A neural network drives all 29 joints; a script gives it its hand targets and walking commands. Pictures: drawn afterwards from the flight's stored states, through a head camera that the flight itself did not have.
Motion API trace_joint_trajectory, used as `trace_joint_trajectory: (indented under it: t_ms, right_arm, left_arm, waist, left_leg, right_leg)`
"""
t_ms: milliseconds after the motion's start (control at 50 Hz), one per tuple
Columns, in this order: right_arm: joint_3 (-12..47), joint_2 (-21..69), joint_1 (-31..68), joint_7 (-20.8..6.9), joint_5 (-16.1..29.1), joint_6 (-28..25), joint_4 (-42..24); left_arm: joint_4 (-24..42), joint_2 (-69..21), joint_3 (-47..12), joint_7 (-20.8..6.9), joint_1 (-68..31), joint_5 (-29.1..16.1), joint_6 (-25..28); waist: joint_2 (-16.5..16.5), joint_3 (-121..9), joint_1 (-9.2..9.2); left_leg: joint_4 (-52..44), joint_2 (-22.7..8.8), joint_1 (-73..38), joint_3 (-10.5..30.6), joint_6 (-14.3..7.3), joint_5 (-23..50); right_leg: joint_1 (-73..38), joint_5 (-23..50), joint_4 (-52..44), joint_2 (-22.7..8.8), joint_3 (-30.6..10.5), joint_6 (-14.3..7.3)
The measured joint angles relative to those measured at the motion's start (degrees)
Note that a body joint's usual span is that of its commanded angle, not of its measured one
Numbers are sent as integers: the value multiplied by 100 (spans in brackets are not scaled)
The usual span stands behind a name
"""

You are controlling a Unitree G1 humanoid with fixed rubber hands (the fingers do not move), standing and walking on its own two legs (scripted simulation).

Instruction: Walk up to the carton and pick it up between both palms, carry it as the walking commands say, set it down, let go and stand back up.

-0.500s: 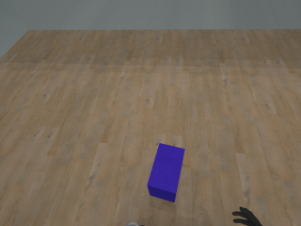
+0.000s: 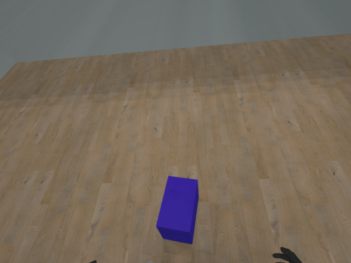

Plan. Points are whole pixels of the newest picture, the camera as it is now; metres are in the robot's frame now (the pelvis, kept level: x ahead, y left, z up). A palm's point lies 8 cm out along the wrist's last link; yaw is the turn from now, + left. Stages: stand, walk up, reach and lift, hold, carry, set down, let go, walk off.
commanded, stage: walk up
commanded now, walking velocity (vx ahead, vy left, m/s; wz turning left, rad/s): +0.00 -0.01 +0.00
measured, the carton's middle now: (180, 209) +0.48 +0.07 -0.64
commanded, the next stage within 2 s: none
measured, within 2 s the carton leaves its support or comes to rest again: neither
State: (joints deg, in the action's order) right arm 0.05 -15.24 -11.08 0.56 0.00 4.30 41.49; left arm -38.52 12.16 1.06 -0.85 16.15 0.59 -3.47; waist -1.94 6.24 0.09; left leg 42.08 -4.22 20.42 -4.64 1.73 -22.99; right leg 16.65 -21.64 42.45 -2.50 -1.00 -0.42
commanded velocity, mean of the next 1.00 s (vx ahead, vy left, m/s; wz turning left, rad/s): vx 0.06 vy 0.02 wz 0.00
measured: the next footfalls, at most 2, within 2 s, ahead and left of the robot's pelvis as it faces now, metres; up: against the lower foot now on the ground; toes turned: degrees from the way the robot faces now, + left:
left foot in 0.54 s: +0.02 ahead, +0.17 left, +0.00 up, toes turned +3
right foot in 1.22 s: +0.05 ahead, -0.08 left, +0.00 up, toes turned -6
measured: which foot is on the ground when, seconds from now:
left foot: up 0.00-0.52, down 0.54-1.00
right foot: down 0.00-0.54, up 0.56-1.00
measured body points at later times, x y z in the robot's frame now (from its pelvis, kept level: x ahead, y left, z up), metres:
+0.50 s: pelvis -0.03 +0.05 +0.01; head -0.01 +0.02 +0.46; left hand +0.06 +0.30 -0.09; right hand +0.09 -0.20 -0.13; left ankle -0.03 +0.17 -0.70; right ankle +0.01 -0.10 -0.72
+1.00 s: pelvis -0.01 +0.11 +0.03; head +0.00 +0.14 +0.48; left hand +0.10 +0.34 -0.11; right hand +0.05 -0.15 -0.09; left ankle -0.02 +0.17 -0.72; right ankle -0.07 -0.06 -0.66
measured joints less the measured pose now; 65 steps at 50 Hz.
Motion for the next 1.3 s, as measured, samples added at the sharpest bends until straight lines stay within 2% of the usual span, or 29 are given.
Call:
trace_joint_trajectory:
  t_ms: [100, 240, 340, 400, 480, 540, 600, 640, 720, 860, 1020, 1120, 1180, 1200, 1220, 1240, 1300]
  right_arm:
    - [-1, 14, -11, -87, 0, 75, 71]
    - [-1, 12, -12, -88, 0, 76, 83]
    - [-1, -29, -10, -141, 0, 144, 84]
    - [0, -31, -11, -211, 0, 148, 82]
    - [-1, -33, -14, -277, 0, 148, 78]
    - [-1, -20, -15, -263, 0, 77, 83]
    - [0, 106, -45, -240, 0, 4, 129]
    - [-2, 134, -52, -210, 0, -38, 128]
    - [-2, 136, -51, -118, 0, -171, 128]
    - [-1, 139, -165, -79, 0, -291, 132]
    - [0, 139, -849, -77, 0, -323, 131]
    - [-1, 139, -927, -77, 0, -349, 130]
    - [0, 141, -920, -77, 0, -352, 129]
    - [0, 141, -910, -77, 0, -352, 130]
    - [0, 143, -907, -77, 0, -352, 130]
    - [-1, 134, -895, -77, 0, -352, 132]
    - [0, 141, -804, -77, 0, -326, 133]
  left_arm:
    - [-1, -37, -4, 93, 1, 12, 189]
    - [-4, -38, -4, 173, 1, 12, 296]
    - [-6, -30, -4, 327, -1, 12, 197]
    - [-5, -28, -5, 350, 0, 12, 141]
    - [-4, -26, -7, 302, 1, 41, 70]
    - [-3, -17, -7, 207, -4, 45, 2]
    - [-7, -10, -6, 151, -7, 45, -91]
    - [-6, -10, -6, 119, -7, 45, -121]
    - [-3, -9, -5, 86, -8, 45, -131]
    - [-11, -7, -6, 35, -6, 45, -98]
    - [-10, 9, -5, -114, -5, 45, 29]
    - [-10, 10, -5, -133, -6, 45, 87]
    - [-5, 12, -3, -51, -6, 45, 147]
    - [-4, 12, -3, -5, -5, 45, 187]
    - [-6, 19, -2, 39, -5, 45, 228]
    - [-19, 4, -4, 76, -5, 45, 254]
    - [-97, -81, -4, 121, -5, 45, 256]
  waist:
    - [-15, -99, -4]
    - [-18, -159, -6]
    - [-16, -135, -3]
    - [-18, -97, -5]
    - [-25, -64, -11]
    - [-46, -83, -10]
    - [99, -109, -9]
    - [133, -129, -10]
    - [194, -274, -6]
    - [217, -332, -7]
    - [217, -361, -6]
    - [219, -356, -4]
    - [230, -441, 2]
    - [237, -450, 3]
    - [269, -447, 2]
    - [258, -424, -1]
    - [45, -411, -1]
  left_leg:
    - [717, 242, 133, 176, 1, -76]
    - [597, 417, -461, 179, 1, -205]
    - [1452, 556, -231, 180, 1, -350]
    - [1489, 554, -45, 238, 1, -353]
    - [674, 514, -89, 272, 1, -334]
    - [-718, 381, -572, 271, -22, 410]
    - [-708, 363, -618, 216, -335, 594]
    - [-872, 319, -725, 215, -440, 624]
    - [-1171, 342, -721, 199, -528, 781]
    - [-1350, 419, -650, 9, -658, 852]
    - [-1726, 420, -1148, -10, -654, 856]
    - [-1790, 421, -1377, -12, -561, 737]
    - [-1736, 457, -1297, -23, -469, 653]
    - [-1632, 478, -1212, -29, -430, 593]
    - [-1468, 526, -1112, -43, -391, 499]
    - [-1262, 545, -1025, -41, -355, 374]
    - [-769, 471, -830, 97, -343, -140]
  right_leg:
    - [4, 282, -530, 154, 4, -161]
    - [1, 494, -792, 433, 5, -251]
    - [-4, 537, -792, 218, -4, -122]
    - [-3, 568, -792, -6, -2, 18]
    - [2, 605, -793, -240, 7, 217]
    - [3, 616, -763, -184, 12, 347]
    - [-4, 161, -469, -85, 4, 261]
    - [-5, 91, -53, 71, 4, 231]
    - [-3, 87, 444, 223, -3, 211]
    - [1, 87, 512, 269, -4, 211]
    - [4, 86, 673, 72, -8, 251]
    - [5, 84, 613, -58, -8, 284]
    - [0, 115, -169, -71, -14, 284]
    - [-26, 300, -611, -56, -16, 284]
    - [-44, 807, -983, -72, -18, 269]
    - [-54, 944, -1028, -97, -6, 240]
    - [-53, 492, -968, 52, 9, 168]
